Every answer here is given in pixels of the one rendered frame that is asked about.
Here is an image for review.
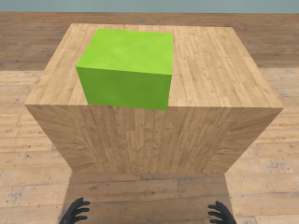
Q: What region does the pedestal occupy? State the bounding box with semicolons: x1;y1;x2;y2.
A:
24;23;285;175

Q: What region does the carton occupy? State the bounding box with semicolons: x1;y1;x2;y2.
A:
76;28;174;111

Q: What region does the robot right hand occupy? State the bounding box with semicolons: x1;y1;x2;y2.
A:
207;201;236;224

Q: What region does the robot left hand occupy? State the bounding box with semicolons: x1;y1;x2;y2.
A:
60;197;90;224

